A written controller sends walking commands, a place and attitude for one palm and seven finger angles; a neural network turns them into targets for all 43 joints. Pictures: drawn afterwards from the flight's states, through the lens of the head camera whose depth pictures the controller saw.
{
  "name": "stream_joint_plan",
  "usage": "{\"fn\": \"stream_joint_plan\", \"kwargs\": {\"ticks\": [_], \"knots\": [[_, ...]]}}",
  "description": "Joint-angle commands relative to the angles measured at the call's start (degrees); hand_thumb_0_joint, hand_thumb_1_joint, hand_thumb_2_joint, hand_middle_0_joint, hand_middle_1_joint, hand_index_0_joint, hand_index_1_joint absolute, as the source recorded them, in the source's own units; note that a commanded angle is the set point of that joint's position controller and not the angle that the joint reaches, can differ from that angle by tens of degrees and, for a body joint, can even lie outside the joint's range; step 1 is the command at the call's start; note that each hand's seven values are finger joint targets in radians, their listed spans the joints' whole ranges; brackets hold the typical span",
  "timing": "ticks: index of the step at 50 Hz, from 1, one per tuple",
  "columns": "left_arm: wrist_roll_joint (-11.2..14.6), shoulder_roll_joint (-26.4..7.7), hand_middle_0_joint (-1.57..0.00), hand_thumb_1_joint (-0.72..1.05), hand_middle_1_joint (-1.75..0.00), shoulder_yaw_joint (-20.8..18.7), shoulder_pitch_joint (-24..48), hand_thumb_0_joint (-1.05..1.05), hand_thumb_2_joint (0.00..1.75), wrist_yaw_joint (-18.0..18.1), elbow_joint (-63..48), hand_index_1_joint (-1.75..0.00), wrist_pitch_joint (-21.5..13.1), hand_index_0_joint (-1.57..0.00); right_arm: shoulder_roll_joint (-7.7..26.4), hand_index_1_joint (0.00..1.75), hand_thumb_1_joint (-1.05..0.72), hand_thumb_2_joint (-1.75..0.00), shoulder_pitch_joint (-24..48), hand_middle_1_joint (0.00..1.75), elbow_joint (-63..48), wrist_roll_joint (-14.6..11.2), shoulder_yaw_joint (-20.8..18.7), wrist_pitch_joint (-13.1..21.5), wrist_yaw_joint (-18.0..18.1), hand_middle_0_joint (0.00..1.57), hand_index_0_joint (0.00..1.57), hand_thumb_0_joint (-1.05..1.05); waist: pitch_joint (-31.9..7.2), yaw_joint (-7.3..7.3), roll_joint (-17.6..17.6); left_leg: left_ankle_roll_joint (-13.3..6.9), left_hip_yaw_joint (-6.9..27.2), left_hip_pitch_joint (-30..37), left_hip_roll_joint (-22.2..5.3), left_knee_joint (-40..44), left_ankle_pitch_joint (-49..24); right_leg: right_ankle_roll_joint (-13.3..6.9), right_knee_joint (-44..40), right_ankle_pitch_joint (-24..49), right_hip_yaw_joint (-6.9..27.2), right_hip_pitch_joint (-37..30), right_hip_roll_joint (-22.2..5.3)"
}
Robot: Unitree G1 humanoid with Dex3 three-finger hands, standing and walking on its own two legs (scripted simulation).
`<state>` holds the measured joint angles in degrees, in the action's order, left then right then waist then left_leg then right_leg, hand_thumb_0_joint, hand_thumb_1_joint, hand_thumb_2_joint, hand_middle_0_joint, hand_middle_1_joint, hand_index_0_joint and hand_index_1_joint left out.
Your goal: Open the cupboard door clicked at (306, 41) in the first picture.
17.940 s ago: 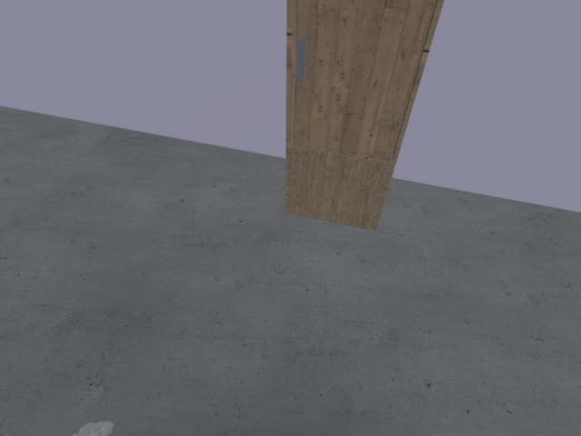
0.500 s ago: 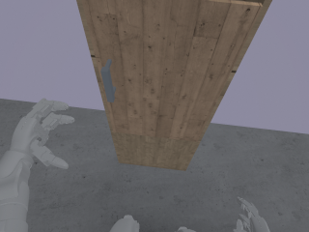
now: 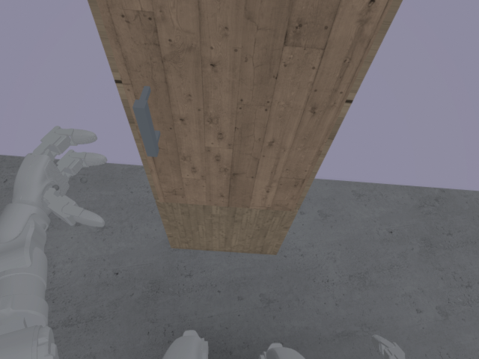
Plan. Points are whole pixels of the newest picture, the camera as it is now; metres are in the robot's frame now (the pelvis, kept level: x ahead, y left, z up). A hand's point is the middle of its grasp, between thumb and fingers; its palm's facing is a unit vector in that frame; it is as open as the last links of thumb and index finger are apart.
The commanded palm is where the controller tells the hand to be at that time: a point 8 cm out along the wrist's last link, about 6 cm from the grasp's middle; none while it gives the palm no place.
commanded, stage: move the hooked fingers beside the handle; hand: left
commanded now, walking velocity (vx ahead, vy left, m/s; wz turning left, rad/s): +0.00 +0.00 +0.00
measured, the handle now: (149, 123) +0.52 +0.18 +0.06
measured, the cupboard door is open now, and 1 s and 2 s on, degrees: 0 0 0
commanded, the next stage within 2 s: slide the fingers in behind the handle in 1.60 s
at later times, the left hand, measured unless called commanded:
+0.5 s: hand (104, 151) +0.45 +0.24 +0.06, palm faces -0.04 -1.00 -0.01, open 14.0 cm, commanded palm +0.43 +0.29 +0.06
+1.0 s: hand (111, 135) +0.49 +0.24 +0.06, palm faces -0.03 -1.00 -0.01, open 13.9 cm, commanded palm +0.46 +0.29 +0.06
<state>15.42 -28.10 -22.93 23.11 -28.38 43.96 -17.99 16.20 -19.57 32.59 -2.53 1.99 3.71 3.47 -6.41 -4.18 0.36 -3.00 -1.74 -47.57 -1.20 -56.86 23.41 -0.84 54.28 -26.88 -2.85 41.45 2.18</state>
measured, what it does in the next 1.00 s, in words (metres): stands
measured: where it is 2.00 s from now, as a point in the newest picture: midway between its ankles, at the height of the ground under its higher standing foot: outside the picture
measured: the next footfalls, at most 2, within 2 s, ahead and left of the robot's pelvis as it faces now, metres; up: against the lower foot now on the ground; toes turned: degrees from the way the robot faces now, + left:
none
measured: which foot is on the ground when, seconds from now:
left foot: down 0.00-1.00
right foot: down 0.00-1.00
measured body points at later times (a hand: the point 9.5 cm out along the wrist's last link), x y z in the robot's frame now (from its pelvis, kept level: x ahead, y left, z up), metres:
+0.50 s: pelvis +0.00 +0.00 -0.01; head +0.10 +0.03 +0.43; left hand +0.44 +0.30 +0.07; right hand +0.05 -0.27 -0.11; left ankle +0.04 +0.08 -0.68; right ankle +0.00 -0.12 -0.68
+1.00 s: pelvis +0.00 +0.01 -0.02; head +0.12 +0.04 +0.42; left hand +0.48 +0.30 +0.06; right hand +0.00 -0.27 -0.11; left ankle +0.04 +0.08 -0.68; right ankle +0.00 -0.12 -0.68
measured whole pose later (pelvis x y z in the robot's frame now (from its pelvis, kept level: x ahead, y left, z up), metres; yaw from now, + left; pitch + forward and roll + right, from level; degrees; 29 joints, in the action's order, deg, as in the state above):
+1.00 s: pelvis +0.00 +0.01 -0.02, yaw -2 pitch +21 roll -4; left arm 8.4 -35.8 -26.5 44.9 -24.9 64.3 -20.8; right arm 16.0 -23.5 34.2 -1.1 2.4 -4.2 1.4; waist -6.6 -9.3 0.6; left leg -3.4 -2.1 -57.4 -2.8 -61.8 25.3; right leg -0.5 58.0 -27.6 -2.3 51.1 3.6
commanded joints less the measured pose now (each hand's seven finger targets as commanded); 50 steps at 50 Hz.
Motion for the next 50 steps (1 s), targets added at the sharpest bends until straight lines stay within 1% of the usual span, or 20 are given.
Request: {"fn": "stream_joint_plan", "kwargs": {"ticks": [1, 7, 8, 9, 11, 14, 16, 18, 20, 21, 24, 29, 31, 33, 34, 39, 41, 44, 47, 50], "knots": [[0.7, -14.4, -0.3, -0.5, -1.2, -1.8, 21.1, 0.0, 0.3, 0.0, -9.9, -1.2, -4.1, -0.3, 9.7, 0.3, -0.9, -0.9, -2.8, 0.3, -6.0, -0.3, -4.0, 1.6, 0.4, 0.2, 0.2, 0.0, -19.0, 0.12, 7.5, 1.2, 5.1, 20.5, -0.3, 7.3, -14.6, -1.0, -6.7, 13.0, 1.2, 1.4, 0.6], [-0.7, -15.7, -0.3, -0.5, -1.2, -1.6, 28.3, 0.0, 0.3, 1.1, -3.8, -1.2, -4.6, -0.3, 10.3, 0.3, -0.9, -0.9, -4.1, 0.3, -4.6, -0.1, -4.0, 0.1, 0.3, 0.2, 0.2, 0.0, -17.9, -0.98, 5.5, 1.2, 6.1, 19.3, -0.7, 6.9, -12.1, -1.0, -6.3, 10.3, 0.9, 4.2, 0.6], [-0.7, -15.8, -0.3, -0.5, -1.2, -1.7, 30.0, 0.0, 0.3, 1.3, -3.8, -1.2, -5.0, -0.3, 10.3, 0.3, -0.9, -0.9, -4.1, 0.3, -4.6, 0.0, -3.9, 0.0, 0.3, 0.2, 0.2, 0.0, -18.7, -1.04, 6.2, 1.0, 5.8, 19.1, -0.4, 6.2, -12.9, -1.2, -5.9, 11.0, 1.2, 4.2, 0.7], [-1.3, -17.4, -0.3, -0.5, -1.2, -2.7, 31.0, 0.0, 0.3, 1.5, -1.9, -1.2, -5.1, -0.3, 10.5, 0.3, -0.9, -0.9, -4.7, 0.3, -4.2, 0.1, -3.9, -0.3, 0.3, 0.2, 0.2, 0.0, -19.5, -1.13, 5.0, 1.1, 6.0, 19.2, -0.7, 6.1, -13.0, -1.0, -5.7, 11.0, 1.1, 4.2, 0.7], [-1.8, -18.3, -0.3, -0.5, -1.2, -2.7, 33.5, 0.0, 0.3, 1.8, -1.8, -1.2, -5.8, -0.3, 10.5, 0.3, -0.9, -0.9, -4.8, 0.3, -4.0, 0.1, -3.9, -0.7, 0.2, 0.2, 0.2, 0.0, -20.6, -1.16, 7.0, 1.1, 5.8, 18.9, -0.6, 5.7, -12.7, -1.0, -5.4, 10.8, 1.4, 4.1, 0.5], [-2.2, -17.8, -0.3, -0.5, -1.2, -2.7, 33.7, 0.0, 0.3, 2.1, -2.0, -1.2, -6.9, -0.3, 10.3, 0.3, -0.9, -0.9, -5.7, 0.3, -3.7, 0.3, -4.0, -1.1, -0.1, 0.2, 0.2, 0.0, -24.4, -0.88, 8.0, 1.4, 6.3, 22.7, -0.9, 5.0, -17.3, -1.2, -4.6, 13.2, 1.1, 4.7, 0.9], [-2.3, -17.3, -0.3, -0.5, -1.2, -2.1, 34.1, 0.0, 0.3, 2.2, -0.8, -1.2, -6.6, -0.3, 10.3, 0.3, -0.9, -0.9, -5.8, 0.3, -3.5, 0.3, -4.0, -1.7, -0.3, 0.2, 0.2, 0.0, -23.1, -1.21, 8.2, 1.4, 6.2, 22.0, -0.9, 5.0, -17.0, -1.1, -4.7, 13.2, 1.0, 5.4, 0.9], [-2.3, -17.3, -0.3, -0.5, -1.2, -2.1, 34.5, 0.0, 0.3, 2.4, 2.3, -1.2, -6.1, -0.3, 10.5, 0.3, -0.9, -0.9, -6.4, 0.3, -3.4, 0.4, -3.9, -2.2, -0.3, 0.2, 0.2, 0.0, -21.0, -1.59, 6.4, 1.2, 6.2, 19.6, -0.8, 4.8, -16.2, -1.2, -4.6, 12.7, 0.8, 5.8, 1.1], [-3.0, -18.6, -0.3, -0.5, -1.2, -2.4, 37.0, 0.0, 0.3, 2.7, 4.2, -1.2, -5.7, -0.3, 10.7, 0.3, -0.9, -0.9, -6.8, 0.3, -2.9, 0.4, -3.9, -2.8, -0.3, 0.2, 0.2, 0.0, -21.0, -2.29, 5.5, 0.9, 5.7, 17.8, -0.8, 4.3, -14.7, -0.7, -4.8, 12.6, 1.3, 5.5, 1.0], [-3.4, -19.6, -0.3, -0.5, -1.2, -3.2, 36.8, 0.0, 0.3, 2.8, 5.3, -1.2, -5.6, -0.3, 10.8, 0.3, -0.9, -0.9, -7.1, 0.3, -3.1, 0.4, -3.9, -3.0, -0.3, 0.2, 0.2, 0.0, -20.7, -1.96, 5.2, 0.9, 5.6, 16.7, -0.7, 4.4, -14.2, -0.8, -4.6, 12.4, 1.4, 5.1, 1.0], [-4.1, -21.7, -0.3, -0.5, -1.2, -3.9, 41.2, 0.0, 0.3, 3.1, 5.1, -1.2, -6.9, -0.3, 11.0, 0.3, -0.9, -0.9, -7.7, 0.3, -2.5, 0.6, -3.8, -3.4, -0.2, 0.2, 0.2, 0.0, -23.2, -2.55, 6.8, 1.0, 5.9, 17.7, -0.9, 3.4, -15.1, -0.8, -3.8, 12.6, 1.6, 6.1, 1.1], [-4.7, -20.4, -0.3, -0.5, -1.2, -2.4, 44.7, 0.0, 0.3, 3.2, 6.1, -1.2, -7.8, -0.3, 11.0, 0.3, -0.9, -0.9, -8.8, 0.3, -1.4, 0.9, -3.8, -3.9, -0.5, 0.2, 0.2, 0.0, -25.1, -3.45, 9.9, 1.3, 6.7, 20.7, -1.3, 2.6, -17.0, -1.0, -3.3, 12.3, 1.3, 9.4, 1.3], [-4.9, -19.4, -0.3, -0.5, -1.2, -1.4, 45.1, 0.0, 0.3, 3.3, 8.7, -1.2, -6.8, -0.3, 11.1, 0.3, -0.9, -0.9, -9.3, 0.3, -1.0, 0.9, -3.8, -4.3, -0.5, 0.2, 0.2, 0.0, -23.0, -4.24, 8.3, 1.2, 7.0, 19.1, -1.4, 2.8, -15.0, -0.8, -3.5, 11.1, 1.0, 10.4, 1.3], [-5.4, -21.3, -0.3, -0.5, -1.2, -2.3, 47.7, 0.0, 0.3, 3.8, 9.9, -1.2, -6.2, -0.3, 11.4, 0.3, -0.9, -0.9, -9.7, 0.3, -0.7, 1.0, -3.7, -4.5, -0.4, 0.2, 0.2, 0.0, -22.3, -4.76, 7.9, 0.8, 6.8, 17.3, -1.2, 2.1, -14.2, -0.9, -3.3, 10.9, 1.1, 10.3, 1.3], [-5.7, -23.9, -0.3, -0.5, -1.2, -4.3, 47.5, 0.0, 0.3, 4.1, 10.0, -1.2, -6.2, -0.3, 11.7, 0.3, -0.9, -0.9, -10.2, 0.3, -0.8, 1.1, -3.7, -4.7, -0.4, 0.2, 0.2, 0.0, -24.7, -3.95, 8.4, 1.0, 6.6, 17.7, -1.2, 2.1, -14.9, -0.8, -3.1, 11.4, 1.4, 9.4, 1.3], [-6.5, -24.6, -0.3, -0.5, -1.2, -4.1, 49.6, 0.0, 0.3, 4.6, 9.6, -1.2, -6.9, -0.3, 11.5, 0.3, -0.9, -0.9, -11.0, 0.3, -0.9, 1.3, -3.5, -5.3, -0.7, 0.2, 0.2, 0.0, -26.8, -4.48, 9.5, 1.0, 6.5, 18.6, -1.4, 1.0, -18.1, -0.7, -2.5, 13.6, 1.5, 9.4, 1.6], [-6.5, -24.4, -0.3, -0.5, -1.2, -4.3, 48.0, 0.0, 0.3, 4.5, 10.0, -1.2, -6.9, -0.3, 11.4, 0.3, -0.9, -0.9, -11.3, 0.3, -1.0, 1.4, -3.6, -5.5, -1.0, 0.2, 0.2, 0.0, -27.2, -3.91, 10.5, 1.1, 6.4, 18.9, -1.3, 1.0, -18.9, -0.8, -2.6, 14.1, 1.4, 8.8, 1.6], [-6.0, -24.7, -0.3, -0.5, -1.2, -5.5, 43.9, 0.0, 0.3, 3.9, 9.8, -1.2, -6.4, -0.3, 11.4, 0.3, -0.9, -0.9, -11.5, 0.3, -1.9, 1.4, -3.7, -6.1, -1.3, 0.2, 0.2, 0.0, -28.2, -2.99, 9.1, 1.0, 5.9, 19.3, -1.3, 1.2, -21.5, -0.8, -2.6, 16.5, 1.2, 7.0, 1.9], [-5.7, -25.4, -0.3, -0.5, -1.2, -6.1, 42.9, 0.0, 0.3, 3.5, 8.3, -1.2, -6.2, -0.3, 11.2, 0.3, -0.9, -0.9, -11.2, 0.3, -2.2, 1.3, -3.8, -6.7, -1.4, 0.2, 0.2, 0.0, -27.0, -2.94, 8.6, 0.8, 5.1, 17.0, -1.1, 1.2, -20.4, -0.6, -2.9, 17.3, 1.5, 5.2, 1.9], [-5.2, -23.6, -0.3, -0.5, -1.2, -5.0, 42.8, 0.0, 0.3, 3.2, 8.0, -1.2, -6.7, -0.3, 11.1, 0.3, -0.9, -0.9, -11.0, 0.3, -2.0, 1.1, -3.9, -6.8, -1.4, 0.2, 0.2, 0.0, -25.4, -3.66, 8.5, 0.8, 5.4, 18.2, -1.3, 1.6, -19.7, -0.6, -3.4, 16.1, 1.2, 7.2, 2.1]]}}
